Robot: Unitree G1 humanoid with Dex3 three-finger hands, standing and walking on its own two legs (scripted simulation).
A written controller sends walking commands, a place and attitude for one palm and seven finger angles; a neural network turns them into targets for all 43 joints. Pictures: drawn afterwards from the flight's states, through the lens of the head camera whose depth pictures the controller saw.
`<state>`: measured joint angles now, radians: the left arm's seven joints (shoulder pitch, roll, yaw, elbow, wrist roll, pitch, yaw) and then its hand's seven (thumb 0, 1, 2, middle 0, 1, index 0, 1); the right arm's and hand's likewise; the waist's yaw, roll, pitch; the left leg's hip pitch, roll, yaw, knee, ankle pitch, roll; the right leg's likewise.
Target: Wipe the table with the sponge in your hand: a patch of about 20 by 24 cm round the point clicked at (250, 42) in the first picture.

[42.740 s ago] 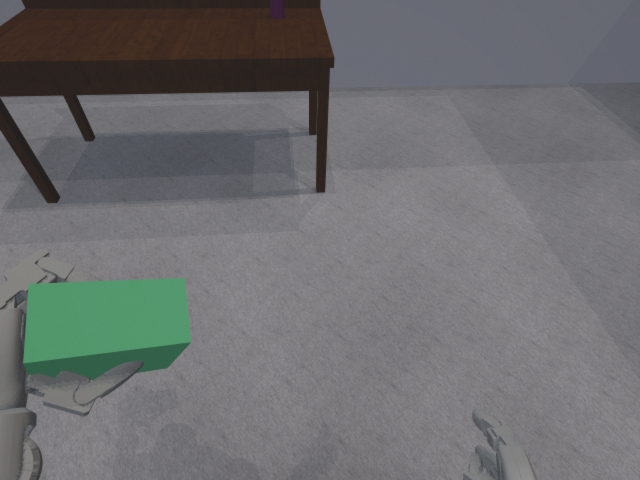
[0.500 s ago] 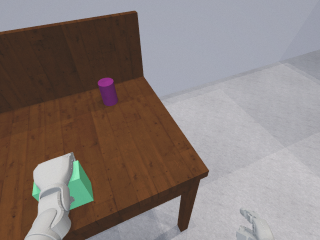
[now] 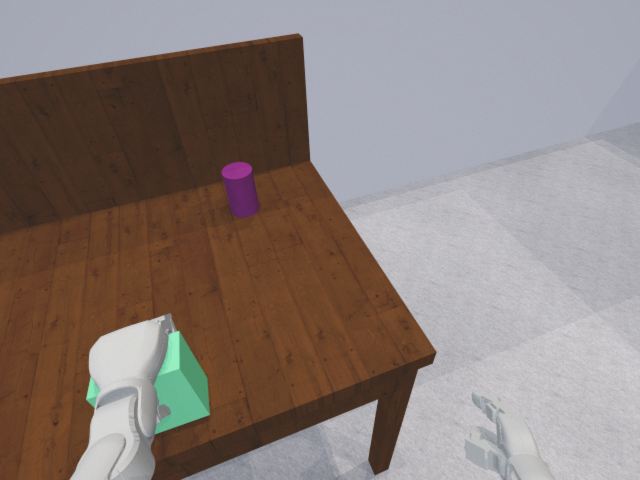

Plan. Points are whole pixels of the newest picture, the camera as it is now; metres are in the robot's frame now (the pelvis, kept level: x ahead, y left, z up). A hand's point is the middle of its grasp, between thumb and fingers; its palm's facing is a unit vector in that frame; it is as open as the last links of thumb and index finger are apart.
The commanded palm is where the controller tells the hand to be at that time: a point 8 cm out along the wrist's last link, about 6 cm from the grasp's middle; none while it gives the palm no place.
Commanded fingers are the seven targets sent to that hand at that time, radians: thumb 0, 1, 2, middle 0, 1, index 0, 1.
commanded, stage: lift the sponge slowly off the table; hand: left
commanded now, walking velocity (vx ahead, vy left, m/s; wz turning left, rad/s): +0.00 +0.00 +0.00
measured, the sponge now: (160, 394) +0.23 +0.27 -0.05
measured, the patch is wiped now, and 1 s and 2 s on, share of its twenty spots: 1.00 1.00 1.00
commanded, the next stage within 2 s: bring the sponge back beside the body in 1.30 s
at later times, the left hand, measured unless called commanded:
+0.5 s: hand (146, 358) +0.24 +0.26 +0.04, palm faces -0.04 -0.12 -0.99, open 9.9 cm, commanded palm +0.22 +0.26 +0.11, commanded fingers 0.00 0.10 1.30 -1.20 -1.60 -1.20 -1.60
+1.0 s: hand (127, 347) +0.23 +0.27 +0.07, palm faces -0.03 -0.11 -0.99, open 9.9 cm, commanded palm +0.21 +0.27 +0.14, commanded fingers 0.00 0.10 1.30 -1.20 -1.60 -1.20 -1.60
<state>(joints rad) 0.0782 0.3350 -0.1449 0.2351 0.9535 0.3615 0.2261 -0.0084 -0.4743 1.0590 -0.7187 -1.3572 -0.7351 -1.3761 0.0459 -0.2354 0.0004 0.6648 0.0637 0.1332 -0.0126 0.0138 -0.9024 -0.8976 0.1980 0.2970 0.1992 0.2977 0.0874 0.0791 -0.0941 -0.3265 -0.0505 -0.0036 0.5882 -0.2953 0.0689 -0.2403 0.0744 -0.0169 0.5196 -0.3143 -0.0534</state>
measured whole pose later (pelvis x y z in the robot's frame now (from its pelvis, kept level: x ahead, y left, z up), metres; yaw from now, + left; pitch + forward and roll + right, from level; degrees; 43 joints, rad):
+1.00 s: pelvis -0.01 -0.03 +0.01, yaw -1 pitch -3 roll +0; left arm 0.05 0.46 -0.05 0.12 0.89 0.35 0.05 -0.01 -0.49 1.06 -0.74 -1.35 -0.76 -1.36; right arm 0.02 -0.27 0.02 0.69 0.06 0.10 -0.05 0.01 -0.90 -0.90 0.20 0.30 0.20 0.30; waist 0.09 0.10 -0.04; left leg -0.18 -0.02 -0.01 0.46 -0.23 0.03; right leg -0.10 0.10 -0.01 0.39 -0.25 -0.09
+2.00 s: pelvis -0.01 -0.01 +0.01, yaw +0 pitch -4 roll -1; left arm 0.10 0.46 -0.09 -0.10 0.89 0.44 -0.01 -0.01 -0.49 1.06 -0.74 -1.34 -0.76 -1.36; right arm -0.04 -0.26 0.06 0.67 0.06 0.12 -0.03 0.01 -0.90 -0.90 0.20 0.30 0.20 0.30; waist 0.12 0.11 -0.02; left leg -0.14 -0.05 -0.01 0.41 -0.20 0.06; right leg -0.06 0.07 0.00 0.36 -0.23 -0.06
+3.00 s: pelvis -0.04 -0.02 +0.01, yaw -1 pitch -7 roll -1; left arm 0.27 0.50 -0.04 -0.30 0.85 0.45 -0.03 -0.01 -0.49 1.06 -0.74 -1.34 -0.77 -1.36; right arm -0.04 -0.26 0.06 0.67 0.05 0.08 -0.05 0.02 -0.90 -0.90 0.20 0.30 0.20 0.30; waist 0.13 0.13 -0.01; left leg -0.13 -0.03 0.00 0.44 -0.19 0.04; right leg -0.06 0.10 0.00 0.39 -0.21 -0.08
